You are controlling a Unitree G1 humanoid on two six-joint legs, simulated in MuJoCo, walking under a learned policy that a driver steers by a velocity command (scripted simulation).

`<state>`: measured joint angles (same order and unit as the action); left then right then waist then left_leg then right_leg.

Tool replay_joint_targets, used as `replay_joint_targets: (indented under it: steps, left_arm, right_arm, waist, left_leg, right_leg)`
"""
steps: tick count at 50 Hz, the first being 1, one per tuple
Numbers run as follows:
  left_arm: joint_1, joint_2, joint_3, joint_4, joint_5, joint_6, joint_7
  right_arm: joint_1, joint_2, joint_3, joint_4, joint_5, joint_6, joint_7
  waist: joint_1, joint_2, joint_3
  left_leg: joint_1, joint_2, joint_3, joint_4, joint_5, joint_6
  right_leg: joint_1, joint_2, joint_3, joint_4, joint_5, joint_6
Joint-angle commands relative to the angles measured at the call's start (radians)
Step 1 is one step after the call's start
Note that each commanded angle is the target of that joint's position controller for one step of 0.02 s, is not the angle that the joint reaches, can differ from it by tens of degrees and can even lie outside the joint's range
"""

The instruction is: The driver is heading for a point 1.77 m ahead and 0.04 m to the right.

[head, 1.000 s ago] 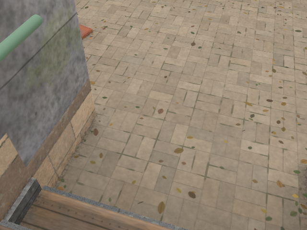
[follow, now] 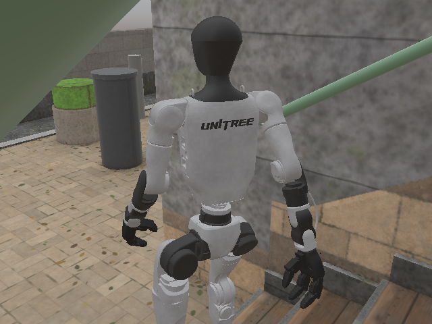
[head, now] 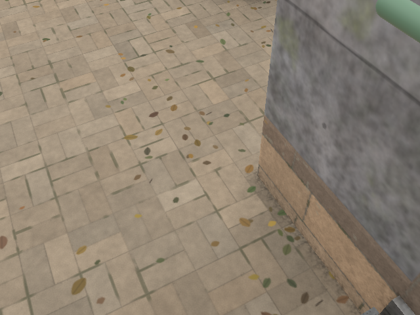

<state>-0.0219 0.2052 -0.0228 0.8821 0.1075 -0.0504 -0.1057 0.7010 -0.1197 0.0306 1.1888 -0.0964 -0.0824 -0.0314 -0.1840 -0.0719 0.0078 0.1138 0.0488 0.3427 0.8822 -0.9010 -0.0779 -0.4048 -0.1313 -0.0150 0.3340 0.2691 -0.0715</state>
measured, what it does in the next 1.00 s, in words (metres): goes down: right foot 0.17 m lower, then left foot 0.17 m lower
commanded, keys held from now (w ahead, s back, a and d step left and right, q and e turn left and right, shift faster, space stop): w+q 0.30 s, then w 0.32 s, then w+e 0.38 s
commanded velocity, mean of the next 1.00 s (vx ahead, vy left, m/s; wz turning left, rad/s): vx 0.50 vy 0.00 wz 0.01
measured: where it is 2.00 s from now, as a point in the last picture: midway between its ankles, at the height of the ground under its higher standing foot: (190, 189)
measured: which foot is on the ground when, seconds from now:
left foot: down 0.00-0.04, up 0.06-0.48, down 0.50-0.96, up 0.98-1.00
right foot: up 0.00-0.00, down 0.02-0.50, up 0.52-0.94, down 0.96-1.00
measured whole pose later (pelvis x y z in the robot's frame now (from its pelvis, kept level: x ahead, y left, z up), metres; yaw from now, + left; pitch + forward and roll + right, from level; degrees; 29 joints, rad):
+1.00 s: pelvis +0.62 +0.02 -0.24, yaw +0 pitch +4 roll +2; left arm 0.07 0.23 0.09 0.86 -0.02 -0.07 -0.01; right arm 0.23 -0.25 -0.09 1.01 0.02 -0.08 -0.02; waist -0.02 0.02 -0.02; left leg -0.22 0.05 0.06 0.89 -0.48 -0.02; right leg -0.52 0.01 -0.03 0.67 -0.21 -0.09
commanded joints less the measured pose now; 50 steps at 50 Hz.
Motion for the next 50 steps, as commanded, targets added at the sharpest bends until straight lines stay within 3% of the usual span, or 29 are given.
replay_joint_targets:
  steps: [1, 2, 3, 4, 5, 8, 9, 10, 12, 13, 14, 16, 20, 21, 22, 25, 26, 27, 28, 29, 30, 31, 33, 36, 43, 47, 48, 49, 50]
  left_arm:
    - [0.327, 0.17, 0.077, 0.084, -0.034, -0.045, 0.034]
    - [0.631, 0.264, 0.113, 0.16, 0.0, -0.04, 0.036]
    - [0.827, 0.304, 0.129, 0.209, 0.011, -0.024, 0.03]
    - [0.886, 0.285, 0.149, 0.234, 0.033, -0.021, 0.054]
    - [0.764, 0.276, 0.149, 0.23, 0.013, -0.021, 0.064]
    - [0.362, 0.029, 0.061, 0.097, -0.004, -0.045, 0.056]
    - [0.308, 0.046, 0.061, 0.063, -0.027, -0.078, 0.055]
    - [0.317, 0.123, 0.083, 0.063, -0.034, -0.097, 0.057]
    - [0.312, 0.076, 0.07, 0.05, 0.0, -0.102, 0.06]
    - [0.32, -0.034, 0.035, 0.05, 0.013, -0.109, 0.083]
    - [0.329, -0.031, 0.029, 0.042, -0.008, -0.115, 0.097]
    - [0.299, 0.035, 0.026, 0.039, 0.035, -0.102, 0.079]
    - [0.565, 0.085, 0.026, 0.134, -0.03, -0.077, 0.09]
    - [0.46, 0.173, 0.079, 0.118, -0.216, -0.031, 0.151]
    - [0.509, 0.187, 0.086, 0.14, -0.206, -0.005, 0.176]
    - [0.502, 0.146, 0.1, 0.161, -0.144, -0.013, 0.137]
    - [0.609, 0.021, 0.074, 0.156, -0.15, -0.035, 0.117]
    - [0.549, 0.087, 0.075, 0.113, -0.2, -0.07, 0.103]
    - [0.402, 0.109, 0.091, 0.049, -0.194, -0.085, 0.103]
    - [0.303, 0.031, 0.067, -0.038, -0.215, -0.088, 0.122]
    - [0.245, 0.048, 0.066, -0.039, -0.203, -0.074, 0.146]
    - [0.273, 0.037, 0.066, -0.043, -0.193, -0.051, 0.158]
    - [0.275, 0.021, 0.08, -0.012, -0.147, -0.009, 0.169]
    - [0.273, 0.032, 0.096, -0.02, -0.131, -0.019, 0.164]
    - [0.016, 0.055, 0.102, -0.082, -0.14, 0.0, 0.112]
    - [0.194, 0.116, 0.137, -0.017, -0.115, -0.011, 0.101]
    - [0.37, 0.205, 0.171, 0.02, -0.12, -0.014, 0.099]
    - [0.449, 0.303, 0.184, 0.038, -0.131, -0.024, 0.091]
    - [0.512, 0.228, 0.159, 0.039, -0.129, -0.027, 0.084]
  right_arm:
    - [0.029, -0.182, -0.035, -0.007, -0.047, 0.031, 0.064]
    - [0.085, -0.083, -0.013, -0.018, -0.03, 0.019, 0.106]
    - [0.06, -0.103, -0.026, -0.086, 0.038, 0.002, 0.129]
    - [-0.191, -0.143, -0.045, -0.175, 0.072, -0.017, 0.143]
    - [-0.309, -0.176, -0.051, -0.223, 0.086, -0.033, 0.134]
    - [-0.261, -0.052, -0.04, -0.231, 0.012, -0.047, 0.095]
    - [-0.276, -0.017, -0.043, -0.205, 0.003, -0.041, 0.091]
    - [-0.248, 0.001, -0.045, -0.191, -0.009, -0.029, 0.099]
    - [-0.196, -0.015, -0.041, -0.19, -0.009, -0.017, 0.116]
    - [-0.281, -0.018, -0.031, -0.213, -0.014, -0.023, 0.116]
    - [-0.312, -0.007, -0.029, -0.222, 0.0, -0.021, 0.111]
    - [-0.436, -0.097, -0.042, -0.276, 0.007, -0.005, 0.102]
    - [-0.735, -0.198, -0.061, -0.383, -0.019, 0.015, 0.085]
    - [-0.83, -0.186, -0.068, -0.407, 0.204, 0.018, 0.102]
    - [-0.805, -0.142, -0.052, -0.389, 0.214, 0.016, 0.118]
    - [-0.289, -0.281, -0.129, -0.2, 0.132, 0.044, 0.096]
    - [-0.136, -0.371, -0.134, -0.151, 0.099, 0.033, 0.09]
    - [-0.052, -0.341, -0.138, -0.154, 0.12, 0.038, 0.077]
    - [-0.059, -0.29, -0.119, -0.153, 0.128, 0.049, 0.057]
    - [-0.106, -0.358, -0.136, -0.124, 0.136, 0.059, 0.035]
    - [-0.28, -0.285, -0.116, -0.211, 0.108, 0.057, 0.026]
    - [-0.4, -0.294, -0.114, -0.234, 0.086, 0.043, 0.026]
    - [-0.612, -0.205, -0.083, -0.271, 0.086, 0.003, 0.044]
    - [-0.583, -0.249, -0.104, -0.242, 0.078, -0.003, 0.011]
    - [-0.408, -0.249, -0.145, -0.181, 0.122, -0.001, 0.001]
    - [-0.449, -0.263, -0.153, -0.198, 0.134, 0.006, 0.002]
    - [-0.486, -0.244, -0.147, -0.235, 0.112, 0.007, 0.001]
    - [-0.442, -0.143, -0.114, -0.294, 0.095, -0.021, 0.016]
    - [-0.489, -0.205, -0.125, -0.297, 0.123, -0.053, 0.027]
  waist:
    - [0.216, -0.007, 0.002]
    - [0.292, -0.149, -0.261]
    - [0.341, -0.135, -0.584]
    - [0.437, -0.056, -0.409]
    - [0.394, 0.027, -0.202]
    - [0.133, 0.136, 0.071]
    - [0.118, 0.126, 0.15]
    - [0.11, 0.055, 0.089]
    - [0.081, 0.038, 0.07]
    - [0.127, 0.084, 0.065]
    - [0.136, 0.076, 0.041]
    - [0.143, 0.035, 0.069]
    - [0.271, 0.066, 0.215]
    - [0.313, 0.036, 0.261]
    - [0.305, 0.059, 0.199]
    - [0.079, 0.216, -0.127]
    - [0.062, 0.471, -0.314]
    - [-0.03, 0.453, -0.495]
    - [-0.034, 0.352, -0.461]
    - [0.043, 0.294, -0.413]
    - [0.073, 0.089, -0.286]
    - [0.149, 0.114, -0.239]
    - [0.248, 0.028, -0.006]
    - [0.25, 0.188, -0.046]
    - [0.14, 0.12, 0.044]
    - [0.25, 0.106, -0.04]
    - [0.314, -0.028, -0.141]
    - [0.249, -0.309, -0.244]
    - [0.292, -0.225, -0.303]
  left_leg:
    - [-0.444, 0.143, -0.174, 0.227, 0.929, 0.138]
    - [-0.817, 0.063, -0.136, 0.616, 0.376, 0.052]
    - [-0.87, 0.012, -0.229, 1.003, 0.02, 0.011]
    - [-1.11, 0.027, -0.273, 1.058, -0.009, 0.023]
    - [-1.155, 0.09, -0.281, 1.037, 0.043, 0.048]
    - [-0.808, 0.194, -0.445, 0.464, 0.515, 0.156]
    - [-0.691, 0.157, -0.412, 0.289, 0.681, 0.159]
    - [-0.633, 0.108, -0.38, 0.277, 0.729, 0.168]
    - [-0.674, 0.135, -0.432, 0.249, 0.869, 0.188]
    - [-0.779, 0.188, -0.521, 0.012, 1.086, 0.171]
    - [-0.654, 0.154, -0.476, -0.145, 1.293, 0.166]
    - [-0.476, 0.089, -0.411, -0.162, 1.493, 0.15]
    - [-0.739, 0.103, -0.378, -0.415, 1.284, 0.15]
    - [-0.821, 0.026, -0.403, -0.5, 1.291, 0.132]
    - [-0.776, 0.042, -0.392, -0.575, 1.339, 0.133]
    - [0.022, 0.002, -0.277, -0.466, 1.637, 0.216]
    - [0.532, 0.208, -0.456, -0.135, 1.93, 0.379]
    - [0.64, 0.288, -0.611, -0.091, 1.615, 0.467]
    - [0.549, 0.306, -0.676, -0.237, 1.388, 0.462]
    - [0.441, 0.379, -0.898, -0.42, 0.881, 0.474]
    - [0.181, 0.387, -0.931, -0.537, 0.672, 0.435]
    - [-0.047, 0.445, -1.023, -0.552, 0.644, 0.462]
    - [-0.537, 0.329, -0.741, -0.574, 0.756, 0.348]
    - [-0.618, 0.169, -0.441, -0.627, 0.951, 0.296]
    - [-0.255, 0.25, -0.398, -0.648, 0.814, 0.246]
    - [-0.237, 0.17, -0.249, -0.314, 1.202, 0.181]
    - [-0.435, 0.102, -0.183, 0.017, 1.138, 0.12]
    - [-0.84, -0.102, -0.258, 0.368, 0.448, 0.055]
    - [-0.98, -0.09, -0.418, 0.479, 0.375, 0.08]
  right_leg:
    - [0.64, 0.052, -0.104, -0.015, 0.27, -0.057]
    - [1.228, -0.081, 0.004, 0.273, 0.704, -0.218]
    - [1.497, -0.291, 0.161, 0.476, 1.056, -0.36]
    - [1.402, -0.292, 0.187, 0.38, 0.854, -0.327]
    - [1.084, -0.281, 0.13, 0.292, 0.585, -0.275]
    - [0.169, -0.254, 0.067, 0.125, 0.141, -0.209]
    - [-0.031, -0.205, -0.004, 0.014, 0.064, -0.208]
    - [-0.03, -0.181, -0.032, -0.016, -0.01, -0.235]
    - [-0.038, -0.211, -0.018, 0.046, -0.065, -0.244]
    - [0.048, -0.214, -0.035, 0.1, -0.192, -0.188]
    - [0.011, -0.117, -0.124, 0.166, -0.319, -0.141]
    - [-0.144, -0.093, -0.144, 0.214, -0.538, -0.098]
    - [0.194, -0.185, -0.003, 0.322, -0.692, -0.074]
    - [0.217, -0.102, -0.011, 0.457, -0.494, -0.048]
    - [0.294, -0.115, -0.026, 0.566, -0.435, -0.038]
    - [-0.018, -0.016, -0.106, 1.182, -0.42, 0.026]
    - [-0.478, 0.108, -0.041, 1.743, -1.236, 0.091]
    - [-0.63, 0.11, 0.152, 1.846, -1.207, 0.089]
    - [-0.748, 0.065, 0.117, 1.757, -1.166, 0.088]
    - [-0.852, 0.05, 0.047, 1.699, -1.028, 0.093]
    - [-0.788, 0.013, 0.041, 1.569, -0.851, 0.078]
    - [-0.689, -0.009, 0.071, 1.563, -0.808, 0.077]
    - [-0.474, -0.044, 0.129, 1.138, -0.58, 0.068]
    - [-0.181, -0.013, 0.079, 0.732, -0.351, 0.089]
    - [-0.252, 0.045, 0.024, 0.364, -0.353, 0.006]
    - [0.081, 0.164, -0.1, 0.226, -0.446, -0.061]
    - [0.332, 0.06, 0.131, 0.216, -0.364, -0.129]
    - [0.657, -0.142, 0.662, 0.046, -0.509, -0.308]
    - [0.747, -0.178, 0.78, -0.045, -0.63, -0.317]
Velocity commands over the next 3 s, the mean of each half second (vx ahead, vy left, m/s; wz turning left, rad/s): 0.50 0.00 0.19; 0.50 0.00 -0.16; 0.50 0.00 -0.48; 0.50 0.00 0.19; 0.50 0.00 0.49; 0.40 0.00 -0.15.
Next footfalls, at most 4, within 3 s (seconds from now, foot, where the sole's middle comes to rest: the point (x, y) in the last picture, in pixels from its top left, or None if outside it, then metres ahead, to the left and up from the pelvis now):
0.02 right None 0.15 -0.12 -0.83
0.50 left None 0.49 0.17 -1.00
0.96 right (205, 268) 0.74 -0.07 -1.00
1.44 left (162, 206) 1.06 0.07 -1.00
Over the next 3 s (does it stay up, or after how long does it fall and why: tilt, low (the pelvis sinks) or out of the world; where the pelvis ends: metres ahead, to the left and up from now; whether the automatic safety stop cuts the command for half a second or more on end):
stays up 1.69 0.04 -0.24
